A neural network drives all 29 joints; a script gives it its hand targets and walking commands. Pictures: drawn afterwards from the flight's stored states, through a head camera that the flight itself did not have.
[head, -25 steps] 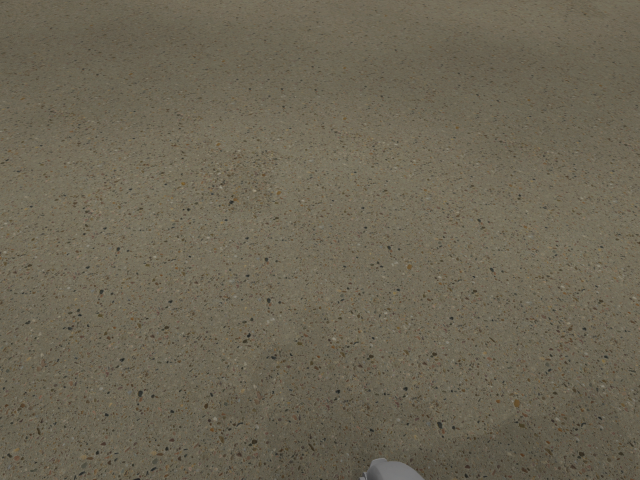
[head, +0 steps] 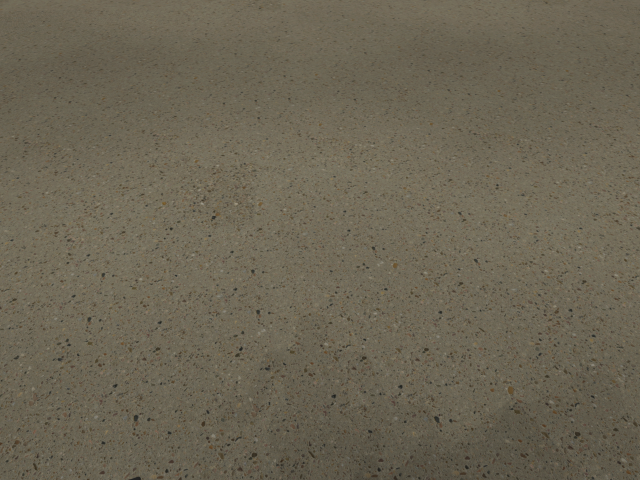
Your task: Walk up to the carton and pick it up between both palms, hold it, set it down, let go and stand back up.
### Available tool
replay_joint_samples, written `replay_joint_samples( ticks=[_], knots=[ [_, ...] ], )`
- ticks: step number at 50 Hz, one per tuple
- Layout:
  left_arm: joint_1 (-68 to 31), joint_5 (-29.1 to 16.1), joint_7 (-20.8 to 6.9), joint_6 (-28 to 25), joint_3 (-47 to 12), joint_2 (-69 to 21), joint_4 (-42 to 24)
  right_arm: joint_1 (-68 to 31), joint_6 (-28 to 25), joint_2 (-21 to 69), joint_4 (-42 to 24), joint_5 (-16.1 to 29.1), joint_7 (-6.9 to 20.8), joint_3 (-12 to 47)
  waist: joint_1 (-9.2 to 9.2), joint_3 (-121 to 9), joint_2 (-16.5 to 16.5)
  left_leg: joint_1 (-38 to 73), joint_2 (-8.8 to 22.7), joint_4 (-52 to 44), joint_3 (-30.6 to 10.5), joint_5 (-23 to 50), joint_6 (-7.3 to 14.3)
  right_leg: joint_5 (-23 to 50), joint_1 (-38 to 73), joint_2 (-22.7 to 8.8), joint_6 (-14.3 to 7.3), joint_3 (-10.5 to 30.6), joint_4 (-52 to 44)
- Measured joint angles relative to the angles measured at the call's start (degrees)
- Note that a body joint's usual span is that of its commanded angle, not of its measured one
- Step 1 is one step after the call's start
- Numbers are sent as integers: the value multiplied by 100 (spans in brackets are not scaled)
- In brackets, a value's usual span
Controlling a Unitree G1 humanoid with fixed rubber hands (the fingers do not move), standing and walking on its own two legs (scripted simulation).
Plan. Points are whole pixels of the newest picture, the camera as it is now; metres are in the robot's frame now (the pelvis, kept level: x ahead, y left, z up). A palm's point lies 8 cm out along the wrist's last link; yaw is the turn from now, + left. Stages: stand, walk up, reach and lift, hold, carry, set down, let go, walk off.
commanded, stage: walk up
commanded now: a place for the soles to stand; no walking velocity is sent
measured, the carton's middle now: out of the picture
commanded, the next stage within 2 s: none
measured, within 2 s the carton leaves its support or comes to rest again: neither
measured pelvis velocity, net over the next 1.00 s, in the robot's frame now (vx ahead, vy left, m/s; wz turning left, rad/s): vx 0.00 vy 0.08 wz -0.39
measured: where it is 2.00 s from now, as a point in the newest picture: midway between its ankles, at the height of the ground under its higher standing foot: outside the picture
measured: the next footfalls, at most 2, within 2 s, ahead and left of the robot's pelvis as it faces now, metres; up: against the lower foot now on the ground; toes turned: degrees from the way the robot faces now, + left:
left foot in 0.10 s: +0.03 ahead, +0.11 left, +0.00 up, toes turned -1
right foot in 0.74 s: -0.04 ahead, -0.03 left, +0.00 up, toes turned -14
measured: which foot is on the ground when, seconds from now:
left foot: up 0.00-0.08, down 0.10-0.78, up 0.80-1.00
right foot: down 0.00-0.12, up 0.14-0.72, down 0.74-1.00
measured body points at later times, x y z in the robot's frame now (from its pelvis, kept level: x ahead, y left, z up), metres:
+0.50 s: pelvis -0.02 +0.10 -0.01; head +0.01 +0.11 +0.44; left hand +0.12 +0.37 -0.13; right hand +0.00 -0.22 -0.11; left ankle -0.01 +0.11 -0.73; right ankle +0.01 -0.04 -0.70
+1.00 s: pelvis +0.00 +0.08 -0.01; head -0.01 +0.08 +0.44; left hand +0.16 +0.35 -0.12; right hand -0.03 -0.24 -0.12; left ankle +0.04 +0.19 -0.70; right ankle -0.08 -0.01 -0.73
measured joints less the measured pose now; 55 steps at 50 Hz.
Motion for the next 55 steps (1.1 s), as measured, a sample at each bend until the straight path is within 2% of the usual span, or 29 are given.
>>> replay_joint_samples(
  ticks=[3,5,6,7,10,13,16,21,25,27,33,36,38,40,42,44,48,51,53,54,55],
  knots=[
    [-1,0,2,0,0,-1,0,-2,-71,-1,-2,0,0,1,-1,-4,3,-3,1,-398,-21,-2,0,36,-84,2,64,35,-44],
    [-2,0,2,0,-2,-1,-1,-1,-138,-2,-5,0,0,7,-21,-52,13,28,2,-1145,-34,36,0,50,-218,5,103,43,-45],
    [-3,0,2,3,3,-2,1,-1,-186,0,-4,0,1,30,-22,-55,-9,36,0,-1436,7,628,13,53,-270,-5,112,65,-34],
    [1,0,2,16,5,-3,3,-3,-215,3,-1,0,2,63,6,-44,-62,43,-22,-1495,97,982,53,34,-311,-9,112,163,49],
    [0,0,9,27,-14,-9,3,-3,-264,3,1,0,0,77,29,-62,-96,48,-33,-1521,292,965,206,-615,-702,8,113,205,968],
    [2,0,10,27,47,-6,2,-3,-259,4,2,0,0,79,-37,-65,-99,46,-34,-1537,361,930,275,-682,-1014,8,113,207,1657],
    [4,0,9,60,68,-5,1,-4,-250,4,2,0,0,79,-19,-80,-101,44,-36,-1537,499,930,285,-685,-1208,7,113,208,1967],
    [5,0,9,156,68,-5,1,-19,-169,4,3,0,0,79,18,-89,-101,42,-96,-1536,848,928,291,-686,-1245,7,113,204,1973],
    [5,0,9,188,69,-5,0,-55,-117,4,1,0,0,79,27,-96,-102,41,-175,-1536,1219,922,502,-686,-1167,-14,113,137,1974],
    [5,0,9,188,74,-5,0,-58,-115,4,1,0,0,79,27,-102,-102,41,-182,-1537,1399,922,532,-686,-1109,-43,113,90,1974],
    [5,0,-4,188,83,-5,0,-58,-161,3,0,0,-1,-2,0,-148,-101,42,-180,-1537,1840,922,544,-710,-868,-353,113,-52,1974],
    [6,0,-37,188,94,-4,0,-58,-193,3,1,0,-1,-77,0,-225,-102,41,-173,-1537,2003,920,545,-973,-669,-551,113,-82,1921],
    [13,0,-55,167,124,1,-3,-57,-204,6,1,0,0,-118,7,-262,-99,38,-136,-1447,2052,878,532,-1257,-338,-627,113,-79,1543],
    [54,0,-56,108,141,2,0,-67,-162,6,6,0,26,-128,27,-244,-39,9,-24,-1069,1927,653,366,-1502,-142,-532,113,-113,1430],
    [183,0,-57,78,116,1,2,-67,-135,5,3,0,93,-109,49,-244,-41,-88,-103,-485,1407,242,146,-1406,19,-468,77,-105,1431],
    [319,0,-58,78,49,-1,1,-73,-195,-15,0,0,142,-111,92,-246,-38,-155,-174,-147,942,135,56,-1381,176,-443,48,-24,1357],
    [461,0,-56,77,3,0,-1,-90,-298,-66,1,0,207,-146,99,-245,-34,-183,-176,-124,300,132,-29,-1371,382,-441,48,130,1161],
    [461,0,-58,56,3,0,-1,-94,-354,-106,-2,0,207,-164,101,-245,-32,-185,-179,-164,132,131,-33,-1371,460,-440,48,255,1020],
    [459,0,-68,39,13,-1,-2,-100,-433,-112,-5,0,207,-164,82,-265,-27,-191,-177,-569,127,126,-33,-1374,414,-436,48,335,951],
    [457,0,-76,38,25,-1,-2,-99,-488,-113,-8,0,203,-164,34,-301,-20,-179,-176,-1034,123,287,-33,-1390,337,-433,58,346,950],
    [438,0,-81,38,50,-1,0,-99,-556,-111,-6,0,192,-150,-23,-283,-35,-169,-181,-1321,147,971,-33,-1397,266,-439,63,361,1023]
  ],
)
